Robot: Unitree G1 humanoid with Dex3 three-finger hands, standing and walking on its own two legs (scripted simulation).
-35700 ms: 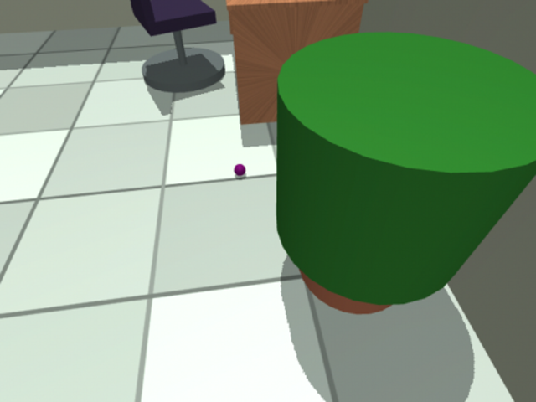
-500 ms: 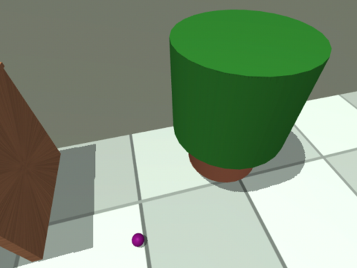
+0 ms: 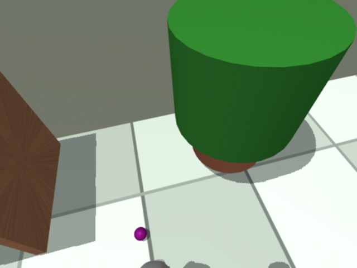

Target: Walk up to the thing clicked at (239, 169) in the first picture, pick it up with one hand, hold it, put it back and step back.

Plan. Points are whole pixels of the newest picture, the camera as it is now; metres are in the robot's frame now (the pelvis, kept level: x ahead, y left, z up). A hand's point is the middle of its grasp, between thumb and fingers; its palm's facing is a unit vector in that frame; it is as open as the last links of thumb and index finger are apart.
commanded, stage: walk up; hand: left
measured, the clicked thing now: (140, 233) +0.36 +0.27 -0.74
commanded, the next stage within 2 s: none
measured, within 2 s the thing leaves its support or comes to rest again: neither
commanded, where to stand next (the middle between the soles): -0.01 +0.01 m, yaw +4 degrees
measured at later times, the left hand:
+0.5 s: hand out of the picture +0.01 +0.25 -0.15, palm faces -0.01 -0.90 -0.43, open 7.4 cm
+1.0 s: hand out of the picture +0.00 +0.28 -0.15, palm faces +0.07 -0.93 -0.37, open 7.4 cm
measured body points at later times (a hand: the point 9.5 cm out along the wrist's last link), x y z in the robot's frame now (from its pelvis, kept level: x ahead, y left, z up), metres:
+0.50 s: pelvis -0.07 -0.02 -0.02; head +0.00 -0.04 +0.42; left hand +0.01 +0.30 -0.13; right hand +0.09 -0.33 -0.15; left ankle +0.00 +0.13 -0.67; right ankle -0.06 -0.13 -0.74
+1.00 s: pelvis -0.04 +0.00 -0.01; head -0.03 +0.02 +0.44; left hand +0.00 +0.33 -0.13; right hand +0.02 -0.32 -0.11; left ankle -0.10 +0.12 -0.74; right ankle +0.09 -0.14 -0.71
